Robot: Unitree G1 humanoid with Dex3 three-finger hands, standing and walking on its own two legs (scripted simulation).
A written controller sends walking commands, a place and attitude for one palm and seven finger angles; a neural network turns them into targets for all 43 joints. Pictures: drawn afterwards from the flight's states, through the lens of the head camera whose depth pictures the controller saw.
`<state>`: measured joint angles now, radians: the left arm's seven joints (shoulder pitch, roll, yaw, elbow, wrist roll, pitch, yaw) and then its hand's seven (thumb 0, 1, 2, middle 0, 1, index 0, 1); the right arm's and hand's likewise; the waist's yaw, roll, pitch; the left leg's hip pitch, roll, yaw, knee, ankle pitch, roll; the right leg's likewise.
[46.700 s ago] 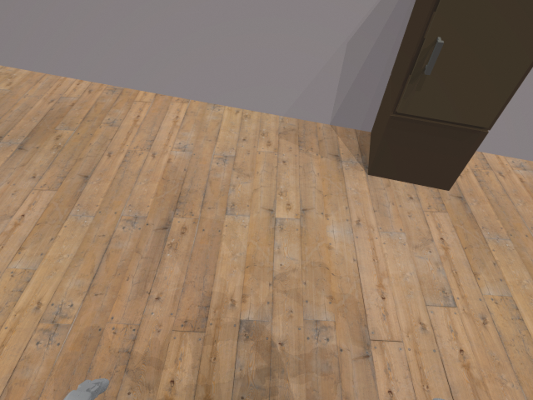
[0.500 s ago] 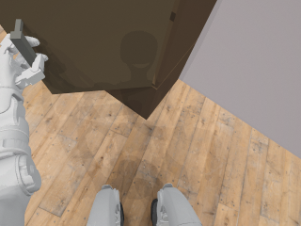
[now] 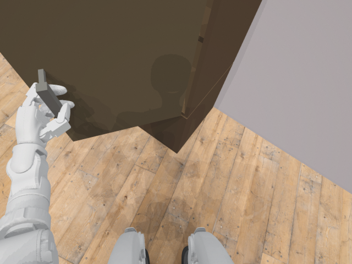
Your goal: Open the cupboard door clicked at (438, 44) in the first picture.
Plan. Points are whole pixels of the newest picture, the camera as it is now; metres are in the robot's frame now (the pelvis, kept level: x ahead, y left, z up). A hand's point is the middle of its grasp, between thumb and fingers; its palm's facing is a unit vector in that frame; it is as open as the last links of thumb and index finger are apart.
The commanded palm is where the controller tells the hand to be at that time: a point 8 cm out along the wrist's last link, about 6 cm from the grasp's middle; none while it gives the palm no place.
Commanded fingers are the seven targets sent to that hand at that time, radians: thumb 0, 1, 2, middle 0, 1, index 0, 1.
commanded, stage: pull the door open along its arc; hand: left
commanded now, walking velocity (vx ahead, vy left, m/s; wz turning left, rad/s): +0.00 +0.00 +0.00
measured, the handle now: (53, 97) +0.48 +0.27 +0.02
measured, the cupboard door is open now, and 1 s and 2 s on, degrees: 54 90 91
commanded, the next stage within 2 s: open thumb and fingers to let go in 0.66 s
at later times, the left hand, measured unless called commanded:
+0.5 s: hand (109, 171) +0.31 +0.13 +0.02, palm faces +0.52 -0.85 +0.01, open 6.3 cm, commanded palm +0.23 +0.18 +0.02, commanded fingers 0.00 0.90 0.90 -0.40 -1.35 -0.40 -1.35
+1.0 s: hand (132, 184) +0.28 +0.08 +0.02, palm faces +0.53 -0.85 -0.02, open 7.0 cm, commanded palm +0.23 +0.12 +0.02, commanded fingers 0.00 -0.01 0.51 -0.34 -1.25 -0.34 -1.25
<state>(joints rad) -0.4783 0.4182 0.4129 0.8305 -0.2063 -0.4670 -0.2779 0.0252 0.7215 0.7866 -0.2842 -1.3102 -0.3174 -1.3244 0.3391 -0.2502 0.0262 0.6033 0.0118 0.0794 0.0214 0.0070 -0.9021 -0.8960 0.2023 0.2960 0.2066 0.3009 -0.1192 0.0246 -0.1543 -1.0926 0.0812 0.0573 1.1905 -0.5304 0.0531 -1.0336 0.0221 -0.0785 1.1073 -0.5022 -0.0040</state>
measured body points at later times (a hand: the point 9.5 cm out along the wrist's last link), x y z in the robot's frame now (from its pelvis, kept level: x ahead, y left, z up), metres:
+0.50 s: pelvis +0.00 -0.04 +0.00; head +0.08 -0.02 +0.44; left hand +0.27 +0.17 +0.02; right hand +0.19 -0.23 -0.11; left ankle +0.01 +0.08 -0.64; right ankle +0.01 -0.12 -0.64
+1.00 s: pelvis +0.00 -0.06 +0.00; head +0.08 -0.07 +0.44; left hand +0.25 +0.13 +0.02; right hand +0.19 -0.27 -0.12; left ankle +0.01 +0.08 -0.64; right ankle +0.01 -0.13 -0.64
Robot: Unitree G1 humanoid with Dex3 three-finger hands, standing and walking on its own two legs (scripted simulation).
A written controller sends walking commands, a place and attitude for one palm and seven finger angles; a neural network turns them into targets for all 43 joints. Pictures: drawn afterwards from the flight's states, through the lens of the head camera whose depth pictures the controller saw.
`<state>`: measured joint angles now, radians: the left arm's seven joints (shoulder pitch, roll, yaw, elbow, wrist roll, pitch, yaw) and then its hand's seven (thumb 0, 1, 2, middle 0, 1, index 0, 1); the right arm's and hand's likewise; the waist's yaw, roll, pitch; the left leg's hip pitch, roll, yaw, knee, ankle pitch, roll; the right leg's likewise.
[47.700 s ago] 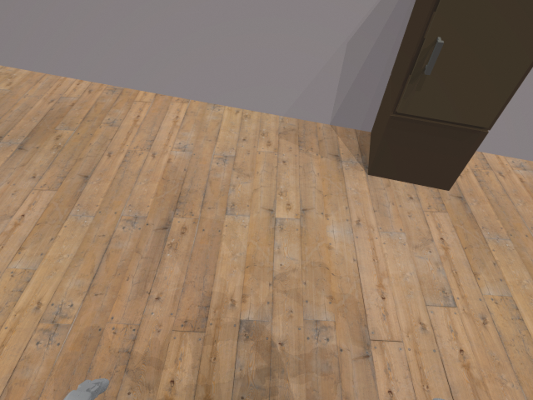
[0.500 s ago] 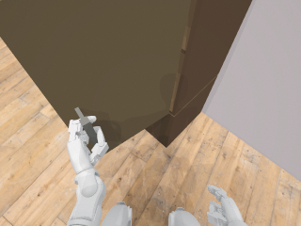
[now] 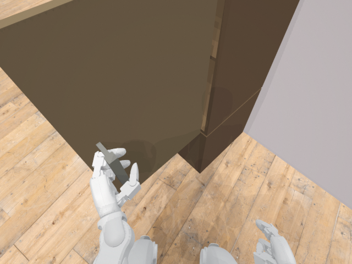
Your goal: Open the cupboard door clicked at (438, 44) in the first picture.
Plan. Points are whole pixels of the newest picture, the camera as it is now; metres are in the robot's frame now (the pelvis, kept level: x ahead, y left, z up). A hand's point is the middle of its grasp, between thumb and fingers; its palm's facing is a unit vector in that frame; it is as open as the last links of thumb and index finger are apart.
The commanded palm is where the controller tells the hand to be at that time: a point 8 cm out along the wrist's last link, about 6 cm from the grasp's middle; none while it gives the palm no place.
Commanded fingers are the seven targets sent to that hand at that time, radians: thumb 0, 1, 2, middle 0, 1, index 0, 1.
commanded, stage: open thumb and fingers to let go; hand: left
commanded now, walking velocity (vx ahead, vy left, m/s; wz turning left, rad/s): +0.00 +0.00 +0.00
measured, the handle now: (113, 164) +0.33 +0.16 +0.03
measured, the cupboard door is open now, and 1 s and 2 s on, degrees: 90 91 91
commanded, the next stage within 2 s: slide the hand sideways off the handle in 0.58 s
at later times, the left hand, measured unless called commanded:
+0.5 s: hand (131, 181) +0.29 +0.11 +0.02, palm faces +0.38 -0.92 +0.00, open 14.7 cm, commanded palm +0.25 +0.15 +0.02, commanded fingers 0.00 -0.50 0.30 -0.17 -0.40 -0.17 -0.40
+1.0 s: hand (125, 196) +0.26 +0.12 +0.03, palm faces -0.07 -1.00 +0.06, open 16.1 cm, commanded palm +0.23 +0.17 +0.02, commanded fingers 0.00 -0.50 0.30 -0.15 -0.30 -0.15 -0.30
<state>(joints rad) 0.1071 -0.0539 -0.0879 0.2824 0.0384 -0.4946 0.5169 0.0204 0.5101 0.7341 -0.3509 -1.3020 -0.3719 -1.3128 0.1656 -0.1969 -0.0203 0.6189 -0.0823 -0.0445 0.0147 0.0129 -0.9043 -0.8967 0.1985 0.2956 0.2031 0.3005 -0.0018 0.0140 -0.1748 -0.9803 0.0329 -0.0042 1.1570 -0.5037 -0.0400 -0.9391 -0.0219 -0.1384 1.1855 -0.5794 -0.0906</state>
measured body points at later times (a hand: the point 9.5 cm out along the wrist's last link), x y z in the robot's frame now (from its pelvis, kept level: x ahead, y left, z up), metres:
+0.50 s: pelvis -0.01 +0.03 +0.00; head +0.06 +0.03 +0.44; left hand +0.26 +0.16 +0.02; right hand +0.16 -0.19 -0.11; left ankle +0.03 +0.15 -0.64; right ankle +0.00 -0.06 -0.64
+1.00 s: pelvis -0.02 +0.06 +0.00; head +0.06 +0.05 +0.44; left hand +0.25 +0.18 +0.02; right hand +0.15 -0.18 -0.10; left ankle +0.03 +0.15 -0.64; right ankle +0.00 -0.06 -0.64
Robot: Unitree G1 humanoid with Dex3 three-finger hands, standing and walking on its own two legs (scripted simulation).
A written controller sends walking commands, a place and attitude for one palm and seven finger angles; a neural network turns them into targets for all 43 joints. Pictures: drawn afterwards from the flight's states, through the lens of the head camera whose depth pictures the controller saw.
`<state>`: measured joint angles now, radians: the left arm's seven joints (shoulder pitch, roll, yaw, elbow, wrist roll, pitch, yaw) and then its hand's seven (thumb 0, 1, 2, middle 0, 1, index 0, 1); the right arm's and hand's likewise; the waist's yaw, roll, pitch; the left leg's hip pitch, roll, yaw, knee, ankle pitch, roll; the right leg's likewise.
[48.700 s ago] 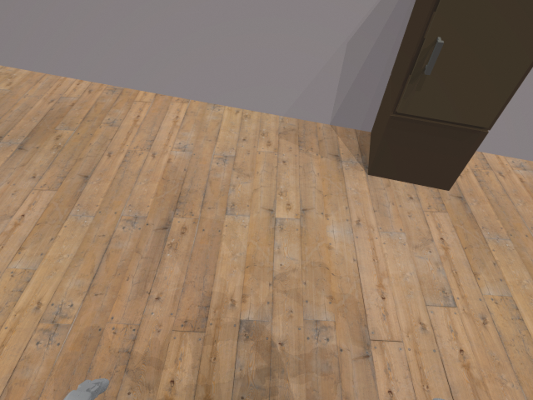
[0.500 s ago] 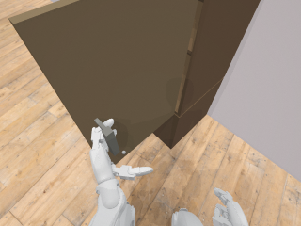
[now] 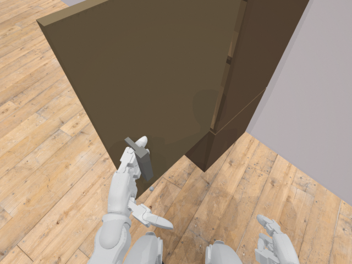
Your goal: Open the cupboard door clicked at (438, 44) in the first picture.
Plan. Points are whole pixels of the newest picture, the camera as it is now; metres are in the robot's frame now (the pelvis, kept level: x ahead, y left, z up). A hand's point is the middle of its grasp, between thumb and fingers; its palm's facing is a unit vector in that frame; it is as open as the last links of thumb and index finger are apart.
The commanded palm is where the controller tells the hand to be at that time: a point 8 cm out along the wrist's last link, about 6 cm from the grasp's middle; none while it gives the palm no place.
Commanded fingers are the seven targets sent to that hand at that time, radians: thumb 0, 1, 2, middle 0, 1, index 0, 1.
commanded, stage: slide the hand sideways off the handle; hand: left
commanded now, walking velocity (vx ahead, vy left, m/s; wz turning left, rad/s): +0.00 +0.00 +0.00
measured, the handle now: (139, 159) +0.34 +0.11 +0.03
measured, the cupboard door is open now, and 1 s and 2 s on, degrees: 91 91 91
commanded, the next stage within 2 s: draw the hand back to the body in 0.88 s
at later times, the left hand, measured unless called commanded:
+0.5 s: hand (136, 206) +0.23 +0.10 +0.03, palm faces +0.01 -1.00 +0.00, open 16.2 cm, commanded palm +0.20 +0.16 +0.03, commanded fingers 0.00 -0.50 0.30 -0.15 -0.30 -0.15 -0.30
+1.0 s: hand (116, 226) +0.20 +0.13 +0.03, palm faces +0.03 -1.00 -0.03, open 16.3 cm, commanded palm +0.17 +0.19 +0.04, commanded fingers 0.00 -0.50 0.30 -0.15 -0.30 -0.15 -0.30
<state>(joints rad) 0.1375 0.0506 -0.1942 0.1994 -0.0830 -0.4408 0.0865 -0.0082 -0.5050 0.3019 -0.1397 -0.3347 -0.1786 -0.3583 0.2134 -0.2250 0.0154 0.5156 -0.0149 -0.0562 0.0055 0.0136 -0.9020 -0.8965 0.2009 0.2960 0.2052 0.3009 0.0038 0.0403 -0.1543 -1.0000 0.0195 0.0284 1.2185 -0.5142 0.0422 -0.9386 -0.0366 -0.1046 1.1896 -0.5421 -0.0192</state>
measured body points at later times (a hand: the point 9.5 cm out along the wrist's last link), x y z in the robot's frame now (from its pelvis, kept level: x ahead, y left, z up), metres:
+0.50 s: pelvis +0.02 -0.01 -0.01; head +0.11 +0.00 +0.43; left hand +0.23 +0.15 +0.03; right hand +0.22 -0.21 -0.10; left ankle +0.04 +0.09 -0.64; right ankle +0.02 -0.12 -0.64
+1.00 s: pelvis +0.01 -0.03 -0.02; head +0.10 -0.03 +0.42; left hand +0.19 +0.19 +0.03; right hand +0.22 -0.26 -0.11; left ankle +0.04 +0.09 -0.64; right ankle +0.02 -0.12 -0.64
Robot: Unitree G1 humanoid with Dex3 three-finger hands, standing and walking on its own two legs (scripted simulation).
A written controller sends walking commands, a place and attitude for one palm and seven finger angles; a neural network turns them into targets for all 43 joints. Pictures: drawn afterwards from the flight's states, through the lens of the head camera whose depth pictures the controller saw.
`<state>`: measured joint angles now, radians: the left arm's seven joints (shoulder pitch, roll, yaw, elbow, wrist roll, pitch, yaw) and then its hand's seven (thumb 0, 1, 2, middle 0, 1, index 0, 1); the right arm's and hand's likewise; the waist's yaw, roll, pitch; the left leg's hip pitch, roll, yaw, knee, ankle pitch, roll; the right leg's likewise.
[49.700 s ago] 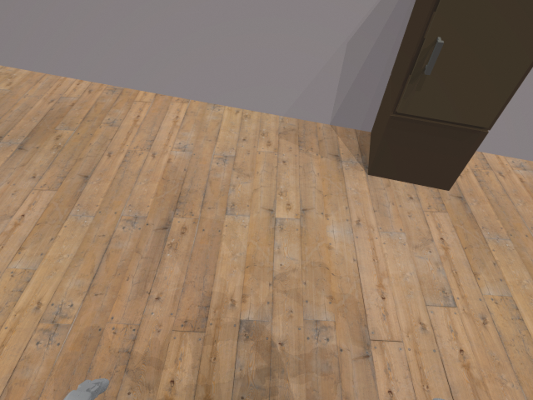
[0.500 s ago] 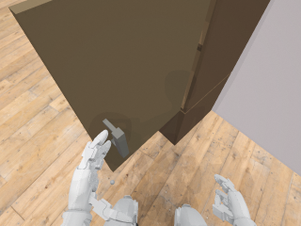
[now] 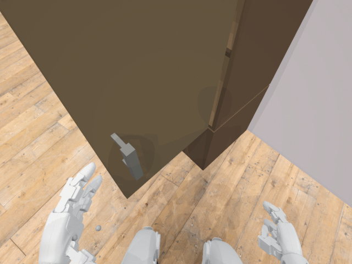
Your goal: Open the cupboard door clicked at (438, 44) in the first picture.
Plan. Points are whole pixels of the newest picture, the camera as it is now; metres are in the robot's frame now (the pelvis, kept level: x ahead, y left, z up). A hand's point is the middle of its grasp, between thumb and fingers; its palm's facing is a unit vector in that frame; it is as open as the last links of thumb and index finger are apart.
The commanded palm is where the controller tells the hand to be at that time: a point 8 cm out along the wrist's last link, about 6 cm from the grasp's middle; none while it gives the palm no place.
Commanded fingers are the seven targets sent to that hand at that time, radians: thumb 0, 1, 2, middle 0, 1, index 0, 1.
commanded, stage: draw the hand back to the body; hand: left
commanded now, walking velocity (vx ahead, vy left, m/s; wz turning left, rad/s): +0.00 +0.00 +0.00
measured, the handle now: (127, 157) +0.32 +0.14 +0.05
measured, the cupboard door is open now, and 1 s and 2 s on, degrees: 91 91 91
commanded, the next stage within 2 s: step back with the hand held close in 1.56 s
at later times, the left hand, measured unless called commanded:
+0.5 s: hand (45, 211) +0.19 +0.21 +0.15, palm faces +0.04 -1.00 -0.06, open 16.2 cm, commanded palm +0.16 +0.27 +0.16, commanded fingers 0.00 -0.25 0.41 -0.16 -0.30 -0.16 -0.30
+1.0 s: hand out of the picture +0.22 +0.28 +0.24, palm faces +0.36 -0.84 -0.40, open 11.3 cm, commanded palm +0.17 +0.33 +0.26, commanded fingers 0.00 0.62 0.78 -0.19 -0.30 -0.19 -0.30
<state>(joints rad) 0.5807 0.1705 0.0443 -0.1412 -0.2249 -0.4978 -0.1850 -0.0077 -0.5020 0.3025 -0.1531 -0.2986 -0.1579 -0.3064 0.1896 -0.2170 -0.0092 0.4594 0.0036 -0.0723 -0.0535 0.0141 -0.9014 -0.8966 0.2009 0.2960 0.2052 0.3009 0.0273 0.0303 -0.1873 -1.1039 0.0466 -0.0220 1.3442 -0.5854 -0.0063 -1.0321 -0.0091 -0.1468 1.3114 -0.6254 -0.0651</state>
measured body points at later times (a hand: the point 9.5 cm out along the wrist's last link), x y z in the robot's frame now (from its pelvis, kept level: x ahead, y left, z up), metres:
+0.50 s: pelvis +0.01 +0.02 +0.06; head +0.04 +0.02 +0.51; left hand +0.18 +0.26 +0.15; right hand +0.20 -0.22 +0.00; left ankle +0.03 +0.12 -0.61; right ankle +0.01 -0.09 -0.61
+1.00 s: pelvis +0.04 +0.04 +0.12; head +0.02 +0.03 +0.57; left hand +0.20 +0.33 +0.26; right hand +0.22 -0.16 +0.04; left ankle +0.03 +0.12 -0.61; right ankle +0.01 -0.09 -0.61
